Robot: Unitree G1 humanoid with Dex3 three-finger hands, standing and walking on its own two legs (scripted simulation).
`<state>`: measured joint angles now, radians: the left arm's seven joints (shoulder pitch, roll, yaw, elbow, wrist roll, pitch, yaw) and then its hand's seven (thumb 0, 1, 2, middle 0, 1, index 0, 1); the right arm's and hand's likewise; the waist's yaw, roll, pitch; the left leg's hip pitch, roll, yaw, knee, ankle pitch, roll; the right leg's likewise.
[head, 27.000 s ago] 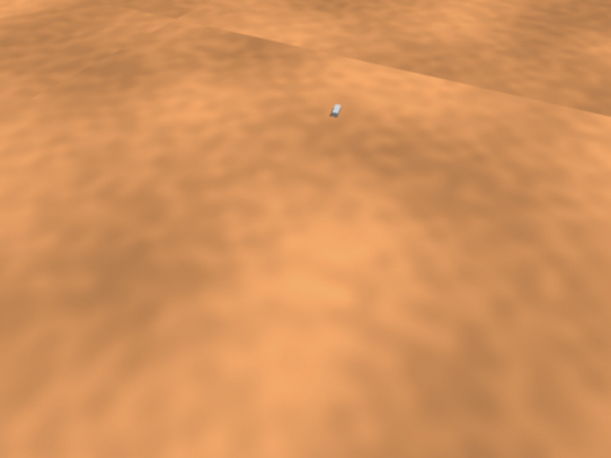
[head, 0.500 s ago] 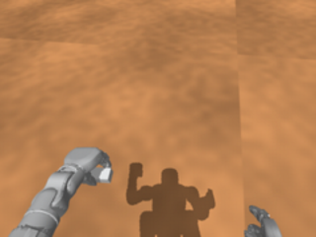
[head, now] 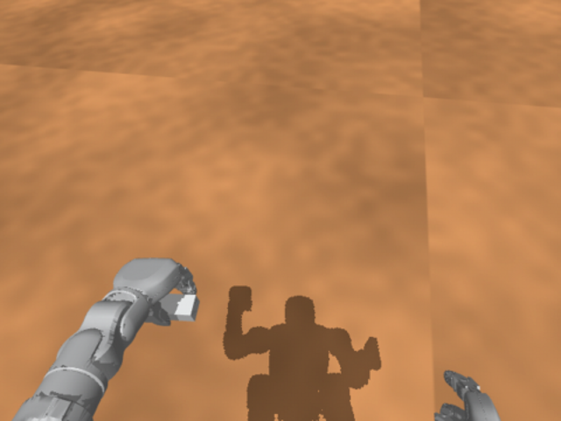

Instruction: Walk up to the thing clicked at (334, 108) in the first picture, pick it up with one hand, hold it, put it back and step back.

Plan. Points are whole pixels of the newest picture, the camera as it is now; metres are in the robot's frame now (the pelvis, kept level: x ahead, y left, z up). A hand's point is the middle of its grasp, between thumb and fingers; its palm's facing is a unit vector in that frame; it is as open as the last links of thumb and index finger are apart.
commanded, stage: crouch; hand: left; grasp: from above
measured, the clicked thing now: (169, 306) +0.31 +0.22 -0.07
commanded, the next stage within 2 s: none
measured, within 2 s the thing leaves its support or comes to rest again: neither
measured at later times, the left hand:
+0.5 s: hand (172, 325) +0.31 +0.23 -0.14, palm faces -0.42 +0.07 -0.90, open 6.6 cm
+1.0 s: hand (203, 339) +0.37 +0.24 -0.38, palm faces -0.46 +0.06 -0.89, open 6.5 cm
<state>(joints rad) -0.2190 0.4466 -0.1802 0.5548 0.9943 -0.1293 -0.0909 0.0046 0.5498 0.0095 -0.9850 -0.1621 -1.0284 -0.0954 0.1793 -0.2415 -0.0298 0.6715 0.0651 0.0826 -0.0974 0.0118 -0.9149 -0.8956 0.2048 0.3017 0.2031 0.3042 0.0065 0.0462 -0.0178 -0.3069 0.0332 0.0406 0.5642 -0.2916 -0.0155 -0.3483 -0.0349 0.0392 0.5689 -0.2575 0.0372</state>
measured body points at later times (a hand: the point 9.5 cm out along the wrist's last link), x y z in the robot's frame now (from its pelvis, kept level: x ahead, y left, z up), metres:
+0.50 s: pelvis -0.03 +0.00 -0.06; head +0.05 +0.00 +0.38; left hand +0.33 +0.23 -0.09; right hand +0.11 -0.27 -0.18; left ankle +0.00 +0.13 -0.73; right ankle +0.02 -0.14 -0.73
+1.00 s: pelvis -0.07 +0.02 -0.25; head +0.12 +0.05 +0.16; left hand +0.39 +0.24 -0.33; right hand -0.05 -0.26 -0.37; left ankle +0.00 +0.13 -0.73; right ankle +0.02 -0.14 -0.73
